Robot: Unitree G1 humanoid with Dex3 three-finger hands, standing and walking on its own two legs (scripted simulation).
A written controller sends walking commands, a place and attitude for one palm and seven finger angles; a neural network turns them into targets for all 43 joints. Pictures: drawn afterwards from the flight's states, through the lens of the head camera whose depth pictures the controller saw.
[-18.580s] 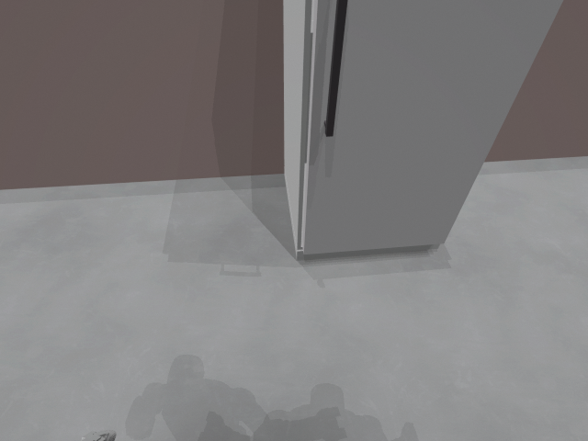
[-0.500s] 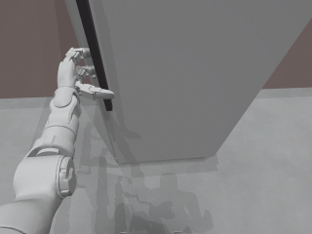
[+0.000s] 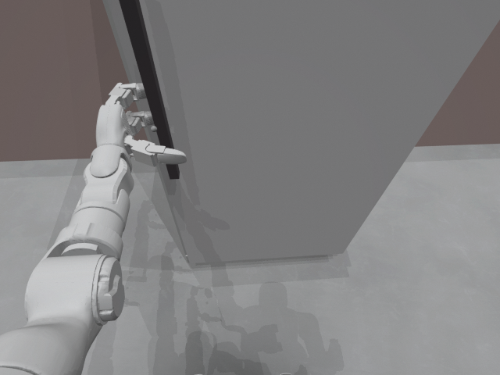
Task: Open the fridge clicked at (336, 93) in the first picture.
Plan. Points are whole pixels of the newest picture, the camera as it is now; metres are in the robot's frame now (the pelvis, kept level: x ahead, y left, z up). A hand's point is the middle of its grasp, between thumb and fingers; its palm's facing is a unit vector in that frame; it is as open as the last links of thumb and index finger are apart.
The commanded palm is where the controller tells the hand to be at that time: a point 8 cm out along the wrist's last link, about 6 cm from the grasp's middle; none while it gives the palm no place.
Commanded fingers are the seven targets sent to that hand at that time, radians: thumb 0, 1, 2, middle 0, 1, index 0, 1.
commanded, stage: slide the fingers in behind the handle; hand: left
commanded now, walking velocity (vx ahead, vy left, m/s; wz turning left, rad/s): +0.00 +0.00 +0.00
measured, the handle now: (151, 73) +0.54 +0.14 +0.19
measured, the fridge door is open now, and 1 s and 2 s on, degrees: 0 0 0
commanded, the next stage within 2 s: grip the handle and tug to test in 0.54 s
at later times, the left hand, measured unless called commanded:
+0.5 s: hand (163, 128) +0.49 +0.12 +0.12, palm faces +0.05 -1.00 -0.01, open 14.0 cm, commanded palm +0.46 +0.17 +0.12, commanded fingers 0.00 -0.50 0.30 -0.30 -1.20 -0.30 -1.20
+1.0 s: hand (163, 126) +0.49 +0.12 +0.13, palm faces +0.08 -1.00 -0.01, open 10.9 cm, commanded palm +0.45 +0.17 +0.12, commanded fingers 0.00 0.39 0.68 -0.40 -1.33 -0.40 -1.33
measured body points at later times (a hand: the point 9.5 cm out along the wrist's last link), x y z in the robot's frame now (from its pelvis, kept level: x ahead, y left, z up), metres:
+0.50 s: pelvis +0.00 +0.00 +0.00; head +0.05 +0.01 +0.45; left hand +0.48 +0.18 +0.13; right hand +0.03 -0.26 -0.12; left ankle +0.02 +0.10 -0.71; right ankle +0.01 -0.09 -0.71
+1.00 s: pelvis +0.00 +0.00 +0.00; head +0.05 +0.00 +0.45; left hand +0.48 +0.18 +0.13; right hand +0.03 -0.26 -0.12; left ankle +0.02 +0.10 -0.71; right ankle +0.01 -0.09 -0.71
